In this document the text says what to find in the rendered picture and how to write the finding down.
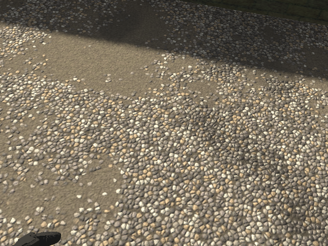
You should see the left robot hand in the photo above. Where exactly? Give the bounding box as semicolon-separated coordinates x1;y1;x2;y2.
12;232;61;246

